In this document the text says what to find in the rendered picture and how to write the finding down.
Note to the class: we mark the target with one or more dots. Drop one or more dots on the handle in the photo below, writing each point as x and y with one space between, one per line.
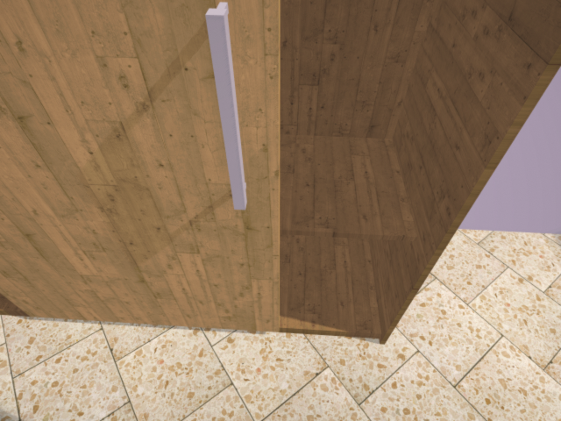
220 48

